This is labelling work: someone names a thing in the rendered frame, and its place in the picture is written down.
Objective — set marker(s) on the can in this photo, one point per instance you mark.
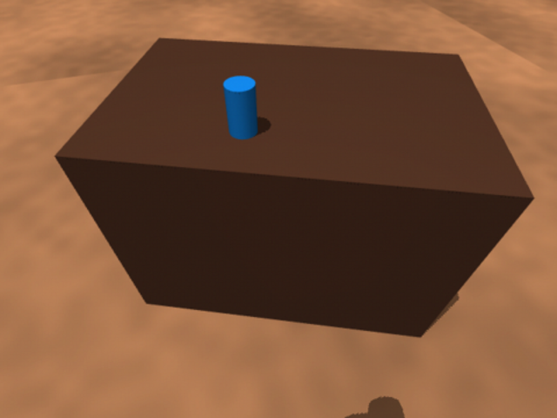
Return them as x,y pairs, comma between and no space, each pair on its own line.
241,107

